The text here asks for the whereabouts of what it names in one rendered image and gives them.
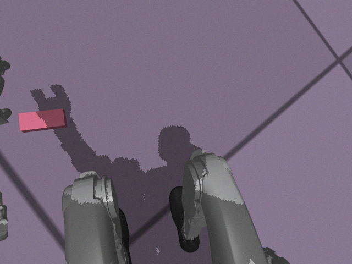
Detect left robot hand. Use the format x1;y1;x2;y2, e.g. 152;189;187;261
0;57;12;125

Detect right robot foot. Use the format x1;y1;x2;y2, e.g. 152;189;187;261
169;186;200;253

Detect left robot foot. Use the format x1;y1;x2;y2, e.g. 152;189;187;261
119;208;132;264

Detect right robot hand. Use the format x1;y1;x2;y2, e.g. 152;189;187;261
262;247;290;264

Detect small box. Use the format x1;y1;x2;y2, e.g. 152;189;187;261
19;109;67;133

